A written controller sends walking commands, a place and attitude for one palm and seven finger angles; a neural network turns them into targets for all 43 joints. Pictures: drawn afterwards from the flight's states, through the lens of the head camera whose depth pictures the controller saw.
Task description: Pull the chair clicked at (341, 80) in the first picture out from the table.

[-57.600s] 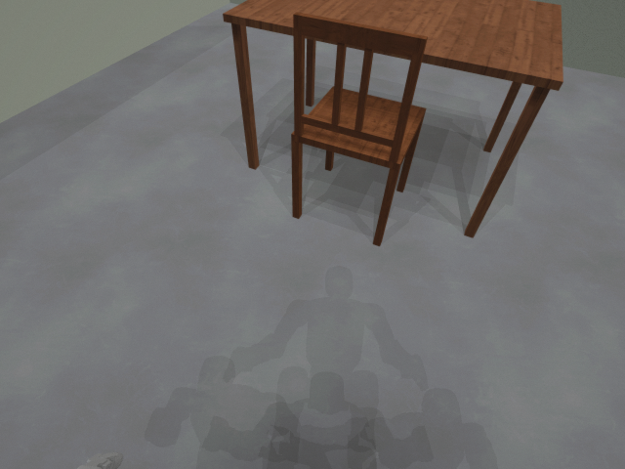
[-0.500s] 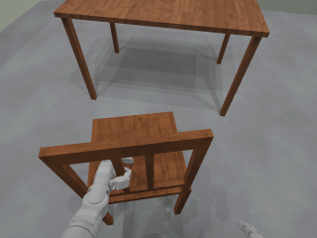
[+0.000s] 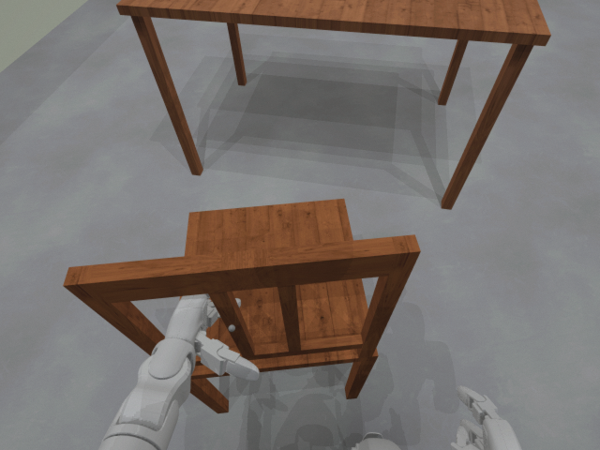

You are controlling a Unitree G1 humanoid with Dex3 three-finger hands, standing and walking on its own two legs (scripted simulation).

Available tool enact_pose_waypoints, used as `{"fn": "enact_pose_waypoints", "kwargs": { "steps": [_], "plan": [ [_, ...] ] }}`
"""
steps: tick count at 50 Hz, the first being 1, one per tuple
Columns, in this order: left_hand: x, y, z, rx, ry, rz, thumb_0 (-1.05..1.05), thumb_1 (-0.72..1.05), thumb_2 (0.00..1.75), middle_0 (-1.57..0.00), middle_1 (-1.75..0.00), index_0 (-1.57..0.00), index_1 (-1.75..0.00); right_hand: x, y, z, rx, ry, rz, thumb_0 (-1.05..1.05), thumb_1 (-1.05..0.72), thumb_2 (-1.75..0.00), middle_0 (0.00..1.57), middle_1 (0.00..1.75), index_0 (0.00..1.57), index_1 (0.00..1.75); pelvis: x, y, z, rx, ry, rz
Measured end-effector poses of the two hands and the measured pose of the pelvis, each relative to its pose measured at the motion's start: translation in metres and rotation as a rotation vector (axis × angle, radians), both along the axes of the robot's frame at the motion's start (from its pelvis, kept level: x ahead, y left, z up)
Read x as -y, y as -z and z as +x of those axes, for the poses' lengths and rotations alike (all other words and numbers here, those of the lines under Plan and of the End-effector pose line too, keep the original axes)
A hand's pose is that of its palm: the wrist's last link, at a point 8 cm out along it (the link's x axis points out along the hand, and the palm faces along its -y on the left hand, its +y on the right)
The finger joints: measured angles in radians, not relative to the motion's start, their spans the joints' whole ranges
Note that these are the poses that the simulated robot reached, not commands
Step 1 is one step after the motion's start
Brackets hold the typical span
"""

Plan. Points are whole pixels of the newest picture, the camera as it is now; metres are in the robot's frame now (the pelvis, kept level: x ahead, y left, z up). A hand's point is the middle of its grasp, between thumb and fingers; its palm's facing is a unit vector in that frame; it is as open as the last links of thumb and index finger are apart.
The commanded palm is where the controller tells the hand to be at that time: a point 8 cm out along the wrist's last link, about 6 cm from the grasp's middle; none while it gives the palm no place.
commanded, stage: open the thumb and straighten the fingers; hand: left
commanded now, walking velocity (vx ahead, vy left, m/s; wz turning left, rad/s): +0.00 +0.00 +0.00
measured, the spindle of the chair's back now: (235, 324) +0.31 +0.11 -0.08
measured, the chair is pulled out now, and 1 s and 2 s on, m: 0.64 0.64 0.64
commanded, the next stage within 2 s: draw the fingers out of the gap in 0.18 s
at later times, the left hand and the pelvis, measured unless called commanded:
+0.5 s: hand (211, 366) +0.24 +0.13 -0.04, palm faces -0.13 -0.98 -0.12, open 17.5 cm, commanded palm +0.22 +0.18 -0.01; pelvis +0.00 +0.00 -0.01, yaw +1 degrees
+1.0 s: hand (207, 427) +0.17 +0.12 -0.03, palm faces -0.11 -0.99 -0.12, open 17.5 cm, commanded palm +0.15 +0.18 -0.01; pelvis -0.01 +0.01 -0.03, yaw +2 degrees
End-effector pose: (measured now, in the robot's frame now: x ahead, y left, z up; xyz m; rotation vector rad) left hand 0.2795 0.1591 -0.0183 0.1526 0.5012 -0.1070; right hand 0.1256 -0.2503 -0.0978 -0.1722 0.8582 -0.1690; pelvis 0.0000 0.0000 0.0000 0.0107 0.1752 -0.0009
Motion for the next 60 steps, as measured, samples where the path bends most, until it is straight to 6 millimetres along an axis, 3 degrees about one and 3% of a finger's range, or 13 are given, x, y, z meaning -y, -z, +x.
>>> {"fn": "enact_pose_waypoints", "kwargs": {
  "steps": [8,15,22,32,44,60],
  "plan": [
    [-0.011,0.001,-0.007,-0.010,-0.016,0.008,-0.01,-0.53,0.20,-0.09,-0.25,-0.08,-0.24,0.000,-0.003,0.015,0.046,-0.025,-0.010,0.01,-0.90,-0.90,0.20,0.30,0.21,0.30,0.003,0.004,0.001,-0.001,-0.012,-0.004],
    [-0.014,0.000,-0.012,-0.006,-0.009,0.000,-0.01,-0.53,0.20,-0.02,-0.06,-0.02,-0.06,0.004,-0.006,0.018,0.065,-0.033,-0.034,0.01,-0.90,-0.90,0.20,0.30,0.21,0.30,0.002,0.006,0.001,-0.002,-0.022,-0.007],
    [-0.023,0.000,-0.036,-0.016,-0.011,0.008,-0.01,-0.53,0.20,-0.01,-0.02,-0.01,-0.01,0.002,-0.009,0.016,0.092,-0.023,-0.036,0.01,-0.90,-0.90,0.20,0.30,0.21,0.30,-0.001,0.008,0.001,-0.002,-0.018,-0.010],
    [-0.018,-0.001,-0.083,-0.024,-0.012,0.007,-0.01,-0.54,0.20,-0.01,0.00,0.00,0.00,-0.015,-0.009,0.027,0.158,-0.058,-0.032,0.01,-0.90,-0.90,0.20,0.30,0.21,0.30,-0.007,0.014,-0.002,0.000,-0.031,-0.015],
    [-0.018,-0.003,-0.109,-0.024,-0.030,0.010,-0.01,-0.53,0.20,-0.01,0.00,0.00,0.00,-0.033,-0.012,0.045,0.236,-0.087,-0.008,0.01,-0.90,-0.90,0.20,0.30,0.21,0.30,-0.009,0.022,-0.006,0.000,-0.036,-0.018],
    [-0.016,-0.006,-0.143,-0.041,-0.065,-0.025,-0.01,-0.53,0.20,-0.01,0.00,0.00,0.00,-0.029,-0.010,0.049,0.258,-0.058,-0.026,0.01,-0.90,-0.90,0.20,0.30,0.21,0.30,-0.009,0.031,-0.004,-0.019,-0.040,-0.025]
  ]
}}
